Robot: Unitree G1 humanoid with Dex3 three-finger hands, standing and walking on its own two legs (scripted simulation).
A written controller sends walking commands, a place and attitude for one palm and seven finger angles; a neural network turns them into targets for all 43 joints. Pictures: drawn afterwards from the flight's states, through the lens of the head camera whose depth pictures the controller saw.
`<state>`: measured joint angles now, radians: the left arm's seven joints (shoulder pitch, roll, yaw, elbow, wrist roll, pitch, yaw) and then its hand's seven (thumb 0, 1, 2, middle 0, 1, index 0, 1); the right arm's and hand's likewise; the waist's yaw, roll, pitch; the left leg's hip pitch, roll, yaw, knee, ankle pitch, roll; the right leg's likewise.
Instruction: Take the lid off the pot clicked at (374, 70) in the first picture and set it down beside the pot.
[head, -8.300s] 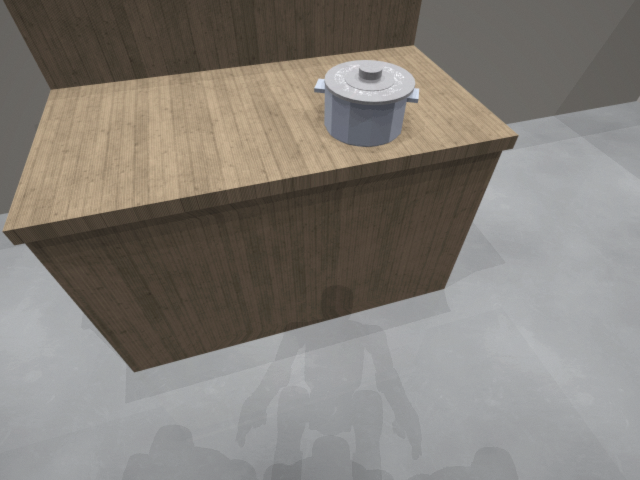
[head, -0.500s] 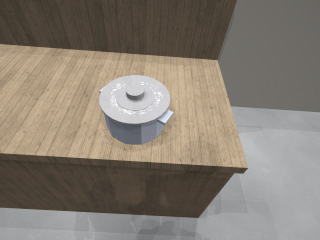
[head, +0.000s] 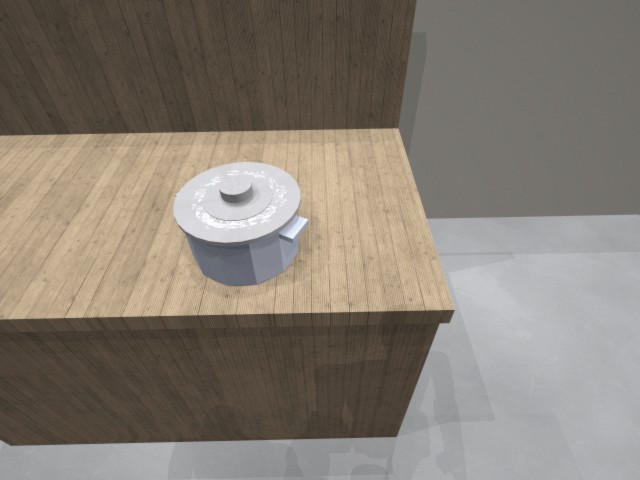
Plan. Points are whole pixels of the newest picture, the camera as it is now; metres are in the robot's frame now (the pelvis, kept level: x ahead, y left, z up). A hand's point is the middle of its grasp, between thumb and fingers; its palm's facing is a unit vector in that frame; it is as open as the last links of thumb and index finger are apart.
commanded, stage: come to a stop and stand still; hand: left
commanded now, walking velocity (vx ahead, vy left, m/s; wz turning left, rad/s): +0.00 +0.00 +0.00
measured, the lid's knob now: (236, 188) +0.53 +0.16 +0.08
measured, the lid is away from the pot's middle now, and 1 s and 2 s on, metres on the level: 0.01 0.01 0.01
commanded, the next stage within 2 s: look again from close up in 0.12 s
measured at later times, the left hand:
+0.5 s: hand out of the picture +0.04 +0.21 -0.19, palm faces +0.02 -0.98 -0.18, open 7.4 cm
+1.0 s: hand out of the picture +0.00 +0.23 -0.18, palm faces -0.01 -0.98 -0.18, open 7.4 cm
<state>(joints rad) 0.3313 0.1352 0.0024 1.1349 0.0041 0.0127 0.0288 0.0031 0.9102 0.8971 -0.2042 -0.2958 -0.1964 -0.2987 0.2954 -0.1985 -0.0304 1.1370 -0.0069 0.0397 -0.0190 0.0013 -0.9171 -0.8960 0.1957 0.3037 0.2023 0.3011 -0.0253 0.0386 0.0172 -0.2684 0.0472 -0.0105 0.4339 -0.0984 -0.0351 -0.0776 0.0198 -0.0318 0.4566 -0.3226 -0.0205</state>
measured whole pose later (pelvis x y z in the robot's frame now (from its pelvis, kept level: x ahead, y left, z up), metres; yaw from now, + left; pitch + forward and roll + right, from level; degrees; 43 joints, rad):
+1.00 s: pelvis +0.02 +0.05 +0.00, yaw -1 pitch +0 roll +0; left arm 0.36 0.18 -0.01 1.04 0.02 0.00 0.04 0.00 0.91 0.90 -0.20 -0.30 -0.20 -0.30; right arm 0.23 -0.16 0.00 1.03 0.00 -0.01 -0.01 0.01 -0.92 -0.90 0.20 0.30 0.20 0.30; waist 0.01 -0.04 0.03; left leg -0.29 -0.04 0.06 0.51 -0.22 0.07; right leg -0.12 -0.05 0.01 0.46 -0.34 0.05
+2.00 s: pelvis +0.02 +0.00 +0.00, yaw +0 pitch -2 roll +0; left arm 0.68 0.25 0.13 -0.11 -0.02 -0.02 0.07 0.01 0.90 0.90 -1.29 -1.49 -1.28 -1.49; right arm 0.21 -0.21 0.00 0.62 0.01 -0.10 -0.08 0.02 -0.90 -0.90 0.20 0.30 0.21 0.30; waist 0.04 0.05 0.02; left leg -0.21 0.01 0.02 0.45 -0.20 0.00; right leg -0.05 0.00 -0.02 0.41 -0.33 -0.01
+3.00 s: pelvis -0.01 +0.02 +0.00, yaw +0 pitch -1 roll -1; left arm 0.39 0.60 0.07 -0.29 0.75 0.14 -0.06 0.01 0.64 0.98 -1.19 -1.20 -1.18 -1.21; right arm 0.11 -0.29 0.00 0.59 0.04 0.10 -0.03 0.02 -0.90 -0.90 0.20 0.30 0.20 0.30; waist 0.06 0.14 -0.01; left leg -0.32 0.00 0.01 0.51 -0.18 0.02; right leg -0.15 0.00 -0.03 0.49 -0.32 0.00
